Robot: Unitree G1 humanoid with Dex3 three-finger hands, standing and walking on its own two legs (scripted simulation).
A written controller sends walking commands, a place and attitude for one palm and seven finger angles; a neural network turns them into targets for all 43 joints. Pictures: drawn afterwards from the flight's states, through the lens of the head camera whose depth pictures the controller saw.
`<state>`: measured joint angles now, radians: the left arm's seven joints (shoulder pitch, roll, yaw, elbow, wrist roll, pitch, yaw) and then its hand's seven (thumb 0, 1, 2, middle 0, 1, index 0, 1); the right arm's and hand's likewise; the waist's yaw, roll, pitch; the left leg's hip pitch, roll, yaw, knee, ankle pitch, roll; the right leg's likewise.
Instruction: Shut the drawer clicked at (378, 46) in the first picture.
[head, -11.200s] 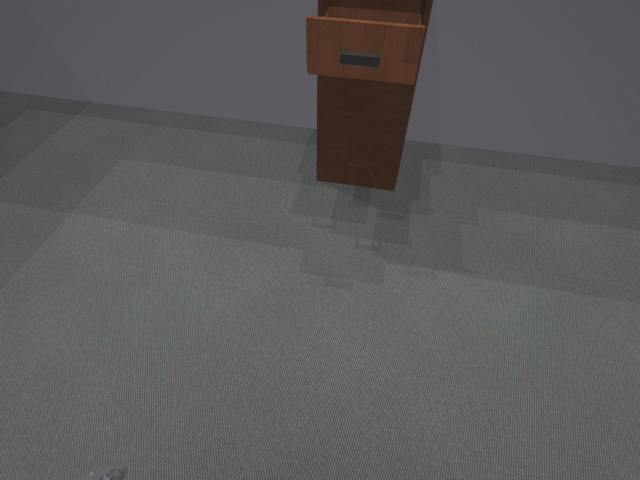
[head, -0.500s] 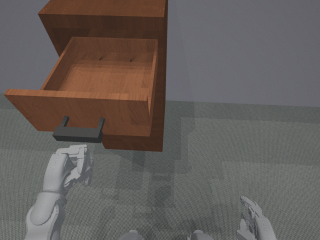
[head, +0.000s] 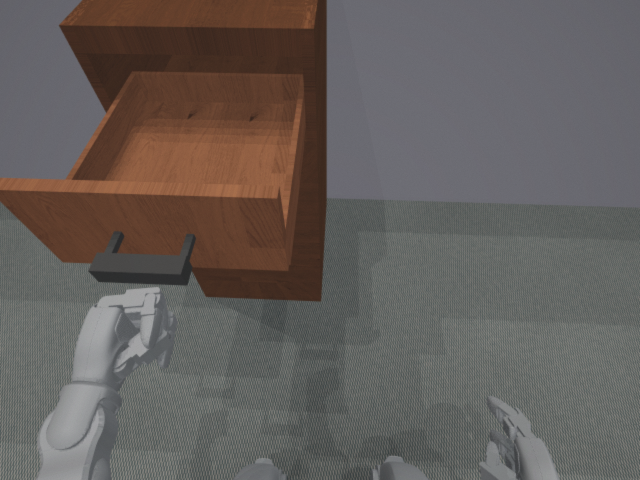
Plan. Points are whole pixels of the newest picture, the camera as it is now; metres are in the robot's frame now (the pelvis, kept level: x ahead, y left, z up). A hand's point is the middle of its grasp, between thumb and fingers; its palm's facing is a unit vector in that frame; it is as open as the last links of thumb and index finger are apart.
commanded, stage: push the drawer shut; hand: left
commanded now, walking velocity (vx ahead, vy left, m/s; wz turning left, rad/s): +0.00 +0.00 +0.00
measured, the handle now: (147, 254) +0.38 +0.24 +0.06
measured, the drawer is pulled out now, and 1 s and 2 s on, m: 0.30 0.23 0.12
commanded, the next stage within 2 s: none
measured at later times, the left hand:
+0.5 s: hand (160, 311) +0.30 +0.21 +0.05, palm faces -0.03 -1.00 -0.05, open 3.0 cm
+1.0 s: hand (179, 268) +0.36 +0.20 +0.05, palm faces -0.03 -1.00 -0.05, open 3.3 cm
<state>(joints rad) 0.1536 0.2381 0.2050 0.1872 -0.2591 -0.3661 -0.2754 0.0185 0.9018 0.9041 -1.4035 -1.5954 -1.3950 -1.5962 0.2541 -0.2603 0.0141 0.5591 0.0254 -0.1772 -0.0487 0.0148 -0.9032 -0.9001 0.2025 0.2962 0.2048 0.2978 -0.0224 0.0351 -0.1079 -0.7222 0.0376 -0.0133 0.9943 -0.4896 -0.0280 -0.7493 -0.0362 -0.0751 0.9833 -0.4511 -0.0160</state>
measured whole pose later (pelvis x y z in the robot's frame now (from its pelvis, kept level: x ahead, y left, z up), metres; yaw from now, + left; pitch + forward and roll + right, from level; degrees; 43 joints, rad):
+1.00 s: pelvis -0.02 +0.02 +0.00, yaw +0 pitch +14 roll -1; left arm -0.38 0.30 0.23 0.67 -0.19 -0.38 -0.24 0.03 0.88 0.98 -1.40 -1.60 -1.40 -1.60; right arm 0.28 -0.26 0.04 0.62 0.02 -0.11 -0.05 0.01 -0.90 -0.90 0.20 0.30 0.21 0.30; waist -0.05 0.02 -0.09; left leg -0.80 0.03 -0.01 1.02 -0.46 -0.01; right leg -0.81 -0.04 -0.07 0.98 -0.41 0.00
